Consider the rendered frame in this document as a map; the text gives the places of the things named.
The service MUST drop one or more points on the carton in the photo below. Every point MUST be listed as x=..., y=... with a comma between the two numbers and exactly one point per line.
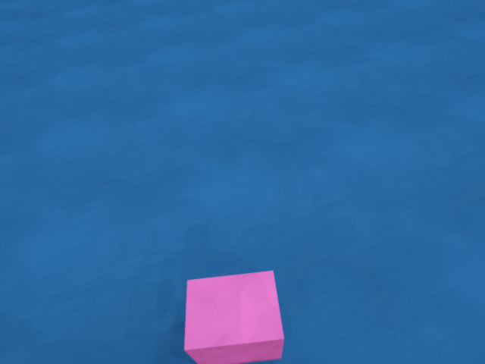
x=233, y=319

